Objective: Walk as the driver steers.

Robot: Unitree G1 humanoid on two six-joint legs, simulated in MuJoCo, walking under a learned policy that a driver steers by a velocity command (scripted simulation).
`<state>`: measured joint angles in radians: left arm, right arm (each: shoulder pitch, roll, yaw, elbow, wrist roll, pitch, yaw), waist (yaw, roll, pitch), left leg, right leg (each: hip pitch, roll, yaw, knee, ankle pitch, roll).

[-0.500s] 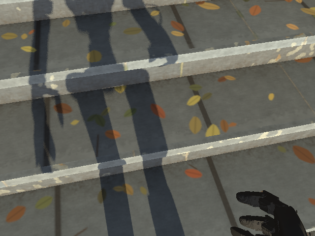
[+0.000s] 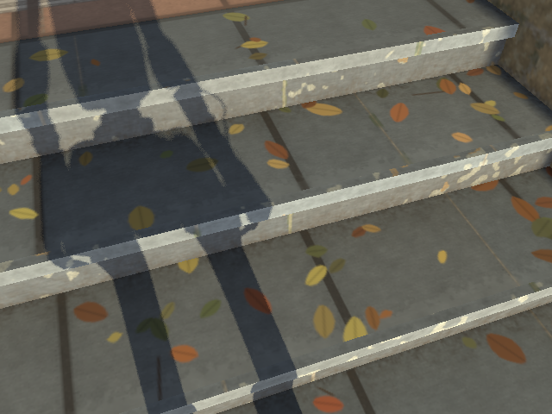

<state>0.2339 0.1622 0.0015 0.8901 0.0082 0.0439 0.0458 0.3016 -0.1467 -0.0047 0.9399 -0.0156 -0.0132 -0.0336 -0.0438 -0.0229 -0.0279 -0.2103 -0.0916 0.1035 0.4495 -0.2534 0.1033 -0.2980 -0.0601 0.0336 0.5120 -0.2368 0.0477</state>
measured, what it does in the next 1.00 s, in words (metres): climbs: right foot 0.14 m higher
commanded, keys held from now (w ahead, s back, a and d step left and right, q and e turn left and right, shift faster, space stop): no key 0.12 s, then w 0.38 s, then w+q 0.06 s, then q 0.44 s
